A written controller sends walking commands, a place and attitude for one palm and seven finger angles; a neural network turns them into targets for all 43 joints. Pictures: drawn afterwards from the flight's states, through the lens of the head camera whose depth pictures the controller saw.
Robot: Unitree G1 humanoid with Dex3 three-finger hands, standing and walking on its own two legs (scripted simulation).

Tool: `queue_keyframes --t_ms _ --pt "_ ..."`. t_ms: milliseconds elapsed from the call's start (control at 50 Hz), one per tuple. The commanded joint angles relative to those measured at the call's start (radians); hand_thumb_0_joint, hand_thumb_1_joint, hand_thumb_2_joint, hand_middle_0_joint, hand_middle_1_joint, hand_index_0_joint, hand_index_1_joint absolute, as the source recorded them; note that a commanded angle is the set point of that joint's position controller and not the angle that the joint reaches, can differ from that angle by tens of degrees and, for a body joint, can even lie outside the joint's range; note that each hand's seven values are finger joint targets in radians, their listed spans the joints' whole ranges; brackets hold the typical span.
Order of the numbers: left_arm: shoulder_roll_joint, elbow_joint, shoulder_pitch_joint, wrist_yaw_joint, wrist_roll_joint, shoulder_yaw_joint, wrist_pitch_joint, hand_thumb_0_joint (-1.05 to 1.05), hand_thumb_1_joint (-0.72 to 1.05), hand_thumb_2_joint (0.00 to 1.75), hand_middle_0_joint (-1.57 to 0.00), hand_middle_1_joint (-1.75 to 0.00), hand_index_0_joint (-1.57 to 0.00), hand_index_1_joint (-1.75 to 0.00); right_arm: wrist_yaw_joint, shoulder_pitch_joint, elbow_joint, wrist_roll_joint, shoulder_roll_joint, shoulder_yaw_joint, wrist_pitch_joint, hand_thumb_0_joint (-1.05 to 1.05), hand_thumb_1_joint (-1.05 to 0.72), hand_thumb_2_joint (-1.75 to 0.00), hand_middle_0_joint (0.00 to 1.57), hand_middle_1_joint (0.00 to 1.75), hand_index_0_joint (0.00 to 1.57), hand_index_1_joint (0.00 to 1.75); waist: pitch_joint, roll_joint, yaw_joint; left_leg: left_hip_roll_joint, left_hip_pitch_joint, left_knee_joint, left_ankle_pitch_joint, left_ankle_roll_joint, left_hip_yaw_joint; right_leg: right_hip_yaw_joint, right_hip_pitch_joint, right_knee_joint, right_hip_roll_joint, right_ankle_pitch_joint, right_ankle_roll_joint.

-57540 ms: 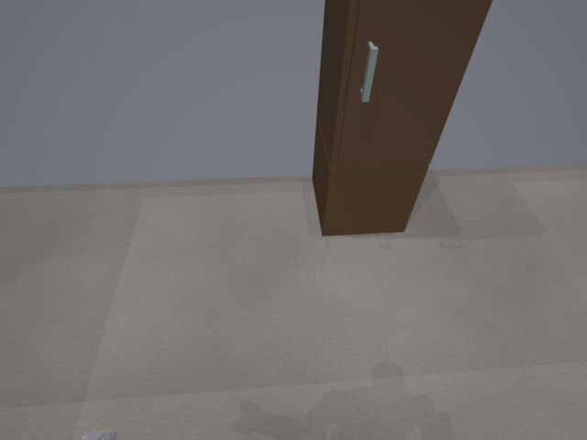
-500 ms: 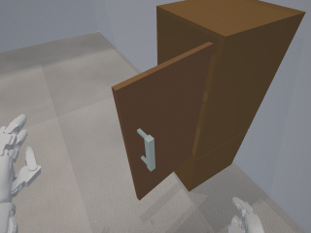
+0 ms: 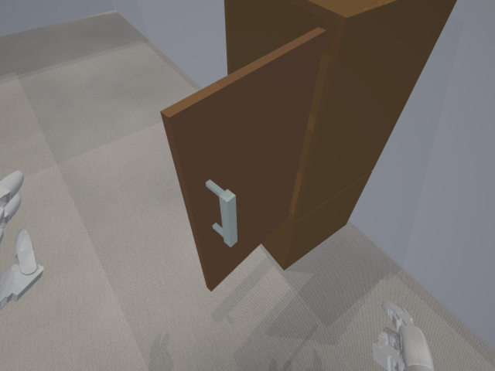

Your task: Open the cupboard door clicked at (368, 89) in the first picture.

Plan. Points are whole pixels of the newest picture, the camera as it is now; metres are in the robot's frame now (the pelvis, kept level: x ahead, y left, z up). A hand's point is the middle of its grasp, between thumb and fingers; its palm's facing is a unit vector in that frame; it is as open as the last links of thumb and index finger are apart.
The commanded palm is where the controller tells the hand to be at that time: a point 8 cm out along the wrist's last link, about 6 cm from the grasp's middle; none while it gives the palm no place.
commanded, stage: step back with the hand held close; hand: left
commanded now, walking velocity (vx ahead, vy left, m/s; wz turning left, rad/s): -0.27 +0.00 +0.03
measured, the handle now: (221, 214) +0.38 +0.08 +0.01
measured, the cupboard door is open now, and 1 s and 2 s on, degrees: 100 100 100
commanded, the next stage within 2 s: stop stepping back and stand still in 0.88 s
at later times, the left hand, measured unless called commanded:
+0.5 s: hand out of the picture +0.12 +0.28 +0.16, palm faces +0.48 -0.77 -0.43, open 7.4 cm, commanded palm +0.05 +0.32 +0.17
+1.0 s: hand out of the picture +0.04 +0.23 +0.17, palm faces +0.30 -0.81 -0.51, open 7.4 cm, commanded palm -0.03 +0.28 +0.17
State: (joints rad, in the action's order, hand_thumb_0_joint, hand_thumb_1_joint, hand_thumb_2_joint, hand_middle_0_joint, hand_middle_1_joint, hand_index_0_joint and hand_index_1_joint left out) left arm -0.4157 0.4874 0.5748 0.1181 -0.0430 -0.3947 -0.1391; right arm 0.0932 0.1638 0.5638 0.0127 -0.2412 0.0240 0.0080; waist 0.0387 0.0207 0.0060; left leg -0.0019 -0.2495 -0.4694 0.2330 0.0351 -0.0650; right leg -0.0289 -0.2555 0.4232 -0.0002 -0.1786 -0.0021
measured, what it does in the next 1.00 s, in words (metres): walks backwards: right foot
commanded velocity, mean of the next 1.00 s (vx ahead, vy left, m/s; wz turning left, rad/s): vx -0.32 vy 0.00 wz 0.01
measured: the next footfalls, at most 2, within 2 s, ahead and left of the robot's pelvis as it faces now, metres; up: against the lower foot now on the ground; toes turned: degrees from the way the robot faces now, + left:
right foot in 0.86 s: -0.21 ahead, -0.06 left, +0.00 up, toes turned +0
left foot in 1.52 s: -0.16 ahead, +0.13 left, +0.00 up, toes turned -1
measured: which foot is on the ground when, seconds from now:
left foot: down 0.00-1.00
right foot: down 0.00-0.54, up 0.56-0.84, down 0.86-1.00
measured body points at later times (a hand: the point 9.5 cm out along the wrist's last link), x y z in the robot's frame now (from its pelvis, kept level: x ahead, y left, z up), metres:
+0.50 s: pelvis -0.08 +0.01 -0.02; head -0.06 +0.03 +0.43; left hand +0.09 +0.31 +0.18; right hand +0.10 -0.22 -0.10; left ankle +0.01 +0.09 -0.74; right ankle +0.03 -0.12 -0.74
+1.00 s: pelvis -0.17 -0.01 -0.02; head -0.15 +0.00 +0.43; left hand +0.01 +0.27 +0.20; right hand +0.02 -0.24 -0.09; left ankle +0.01 +0.09 -0.74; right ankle -0.28 -0.12 -0.74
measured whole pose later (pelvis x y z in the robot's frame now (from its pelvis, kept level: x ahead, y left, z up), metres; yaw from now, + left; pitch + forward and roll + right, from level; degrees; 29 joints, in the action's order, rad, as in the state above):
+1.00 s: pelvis -0.17 -0.01 -0.02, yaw -1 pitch +1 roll -3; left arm -0.51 0.58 0.56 0.10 -0.08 -0.44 -0.24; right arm 0.06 0.11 0.62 0.01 -0.19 -0.02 0.10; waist 0.03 0.02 0.00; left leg -0.06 -0.52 -0.45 -0.01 0.02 -0.01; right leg -0.01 -0.07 0.46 -0.09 -0.41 0.03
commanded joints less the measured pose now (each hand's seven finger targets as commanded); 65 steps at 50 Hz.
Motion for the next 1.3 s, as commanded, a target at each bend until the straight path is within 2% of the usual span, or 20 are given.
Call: queue_keyframes --t_ms 0,180,280,380,440,480,540,560,600,720,780,840,900,940,1000,1060,1120,1180,1240,1280 --pt "-0.17 0.204 0.004 0.039 -0.003 -0.154 -0.073 0.0 0.9 0.9 -0.2 -0.3 -0.2 -0.3 0.002 -0.08 -0.173 -0.002 -0.112 0.034 0.052 0.0 -0.9 -0.9 0.2 0.3 0.2 0.3 -0.187 0.028 0.007 -0.088 -0.05 0.064 -0.227 0.0 0.103 0.065 0.14 0.038 0.057 0.282 0.006" --pt "-0.151 0.226 -0.069 0.049 0.037 -0.162 -0.108 0.0 0.9 0.9 -0.2 -0.3 -0.2 -0.3 0.0 -0.059 -0.185 -0.009 -0.132 0.032 0.094 0.0 -0.9 -0.9 0.2 0.3 0.2 0.3 -0.076 0.092 0.001 -0.151 -0.467 0.196 0.387 0.068 0.196 0.071 0.264 0.197 0.009 0.026 -0.008" --pt "-0.154 0.249 -0.11 0.051 0.052 -0.173 -0.13 0.0 0.9 0.9 -0.2 -0.3 -0.2 -0.3 -0.004 -0.043 -0.177 -0.013 -0.126 0.032 0.126 0.0 -0.9 -0.9 0.2 0.3 0.2 0.3 -0.079 0.093 -0.002 -0.158 -0.528 0.167 0.471 0.079 0.212 0.089 0.264 0.25 0.0 -0.014 -0.006" --pt "-0.158 0.253 -0.123 0.055 0.03 -0.155 -0.141 0.0 0.9 0.9 -0.2 -0.3 -0.2 -0.3 -0.014 -0.014 -0.143 -0.017 -0.106 0.031 0.138 0.0 -0.9 -0.9 0.2 0.3 0.2 0.3 -0.073 -0.096 -0.018 -0.012 -0.237 -0.144 0.307 0.001 0.107 0.272 -0.099 -0.068 0.145 -0.237 0.072" --pt "-0.18 0.265 -0.117 0.069 0.018 -0.16 -0.147 0.0 0.9 0.9 -0.2 -0.3 -0.2 -0.3 -0.017 -0.023 -0.11 -0.019 -0.095 0.024 0.127 0.0 -0.9 -0.9 0.2 0.3 0.2 0.3 -0.099 -0.071 -0.027 0.009 -0.066 -0.194 0.186 -0.019 0.09 0.211 -0.238 -0.099 0.178 -0.206 0.084" --pt "-0.187 0.262 -0.077 0.071 0.011 -0.179 -0.148 0.0 0.9 0.9 -0.2 -0.3 -0.2 -0.3 -0.011 -0.034 -0.119 -0.014 -0.106 0.024 0.119 0.0 -0.9 -0.9 0.2 0.3 0.2 0.3 -0.095 0.003 -0.022 -0.043 -0.154 -0.029 0.258 0.002 0.169 0.135 -0.166 -0.013 0.101 -0.222 0.041" --pt "-0.189 0.273 -0.069 0.064 0.033 -0.22 -0.164 0.0 0.9 0.9 -0.2 -0.3 -0.2 -0.3 0.002 -0.079 -0.144 -0.022 -0.122 0.034 0.137 0.0 -0.9 -0.9 0.2 0.3 0.2 0.3 -0.108 0.299 0.003 -0.308 -0.588 0.393 0.556 0.122 0.48 0.025 0.24 0.537 -0.097 -0.141 -0.026" --pt "-0.212 0.296 -0.078 0.061 0.028 -0.238 -0.166 0.0 0.9 0.9 -0.2 -0.3 -0.2 -0.3 0.0 -0.054 -0.135 -0.031 -0.101 0.042 0.149 0.0 -0.9 -0.9 0.2 0.3 0.2 0.3 -0.136 0.209 -0.002 -0.328 -0.481 0.38 0.434 0.136 0.482 0.06 0.162 0.632 -0.096 -0.21 -0.018" --pt "-0.179 0.257 -0.035 0.058 0.016 -0.218 -0.162 0.0 0.9 0.9 -0.2 -0.3 -0.2 -0.3 -0.016 -0.054 -0.111 -0.032 -0.1 0.049 0.174 0.0 -0.9 -0.9 0.2 0.3 0.2 0.3 -0.145 0.129 0.005 -0.304 -0.293 0.296 0.279 0.143 0.412 0.08 0.025 0.622 -0.084 -0.294 -0.007" --pt "-0.145 0.287 -0.065 0.057 -0.019 -0.112 -0.132 0.0 0.9 0.9 -0.2 -0.3 -0.2 -0.3 -0.034 -0.053 -0.04 -0.041 -0.094 0.028 0.191 0.0 -0.9 -0.9 0.2 0.3 0.2 0.3 -0.225 0.207 0.003 -0.23 0.071 0.3 -0.045 0.049 0.271 0.011 0.003 0.145 -0.074 -0.34 0.019" --pt "-0.195 0.288 -0.092 0.039 -0.025 -0.135 -0.146 0.0 0.9 0.9 -0.2 -0.3 -0.2 -0.3 -0.038 -0.055 -0.029 -0.044 -0.099 0.03 0.167 0.0 -0.9 -0.9 0.2 0.3 0.2 0.3 -0.291 0.166 0.013 -0.198 0.235 0.151 -0.442 -0.006 0.186 0.024 0.014 -0.113 -0.047 -0.136 0.034" --pt "-0.27 0.29 -0.07 0.032 -0.032 -0.209 -0.176 0.0 0.9 0.9 -0.2 -0.3 -0.2 -0.3 -0.033 -0.091 -0.05 -0.044 -0.092 0.023 0.148 0.0 -0.9 -0.9 0.2 0.3 0.2 0.3 -0.338 0.069 0.011 -0.13 0.266 0.014 -0.463 -0.027 0.085 0.076 -0.023 -0.097 0.054 0.167 0.043" --pt "-0.278 0.279 -0.047 0.025 -0.052 -0.231 -0.158 0.0 0.9 0.9 -0.2 -0.3 -0.2 -0.3 -0.024 -0.106 -0.096 0.009 -0.088 0.025 0.141 0.0 -0.9 -0.9 0.2 0.3 0.2 0.3 -0.332 -0.127 -0.002 -0.049 0.292 -0.089 -0.339 -0.017 0.026 0.045 -0.072 -0.076 0.081 0.438 -0.043" --pt "-0.287 0.221 0.055 0.016 -0.062 -0.257 -0.151 0.0 0.9 0.9 -0.2 -0.3 -0.2 -0.3 -0.013 -0.135 -0.113 0.011 -0.084 0.012 0.137 0.0 -0.9 -0.9 0.2 0.3 0.2 0.3 -0.233 -0.089 0.0 -0.025 0.21 -0.131 -0.154 -0.025 0.053 0.05 -0.151 -0.098 0.124 0.293 -0.012" --pt "-0.265 0.196 0.037 0.017 -0.055 -0.223 -0.14 0.0 0.9 0.9 -0.2 -0.3 -0.2 -0.3 -0.001 -0.097 -0.094 -0.01 -0.077 -0.003 0.126 0.0 -0.9 -0.9 0.2 0.3 0.2 0.3 -0.083 -0.009 -0.028 -0.02 0.192 -0.148 -0.104 -0.045 0.073 0.063 -0.281 -0.143 0.12 -0.013 0.04" --pt "-0.231 0.131 -0.075 0.025 -0.041 -0.161 -0.124 0.0 0.9 0.9 -0.2 -0.3 -0.2 -0.3 0.016 -0.063 -0.07 -0.016 -0.095 0.006 0.132 0.0 -0.9 -0.9 0.2 0.3 0.2 0.3 0.053 -0.013 -0.047 -0.034 0.209 -0.158 -0.018 -0.058 0.11 0.05 -0.398 -0.212 0.084 -0.347 0.055" --pt "-0.218 0.132 -0.2 0.027 -0.017 -0.115 -0.128 0.0 0.9 0.9 -0.2 -0.3 -0.2 -0.3 0.03 -0.051 -0.054 -0.016 -0.106 0.011 0.149 0.0 -0.9 -0.9 0.2 0.3 0.2 0.3 0.128 -0.005 -0.049 -0.027 0.195 -0.197 0.042 -0.064 0.125 0.057 -0.437 -0.211 0.084 -0.458 0.083" --pt "-0.218 0.19 -0.258 0.025 -0.006 -0.112 -0.138 0.0 0.9 0.9 -0.2 -0.3 -0.2 -0.3 0.032 -0.053 -0.056 -0.02 -0.107 0.007 0.177 0.0 -0.9 -0.9 0.2 0.3 0.2 0.3 0.121 0.131 -0.041 -0.053 0.141 -0.016 0.157 -0.057 0.2 0.006 -0.329 -0.074 0.009 -0.442 0.061" --pt "-0.235 0.276 -0.204 0.032 -0.002 -0.17 -0.161 0.0 0.9 0.9 -0.2 -0.3 -0.2 -0.3 0.02 -0.061 -0.08 -0.036 -0.12 0.012 0.206 0.0 -0.9 -0.9 0.2 0.3 0.2 0.3 0.0 0.382 0.006 -0.144 -0.132 0.488 0.609 -0.102 0.429 -0.059 0.074 0.233 -0.171 -0.448 0.037" --pt "-0.238 0.316 -0.095 0.03 -0.011 -0.201 -0.161 0.0 0.9 0.9 -0.2 -0.3 -0.2 -0.3 -0.002 -0.044 -0.096 -0.045 -0.08 0.013 0.212 0.0 -0.9 -0.9 0.2 0.3 0.2 0.3 -0.162 0.326 0.03 -0.127 -0.124 0.461 0.461 -0.131 0.325 -0.073 0.22 0.235 -0.177 -0.443 0.059"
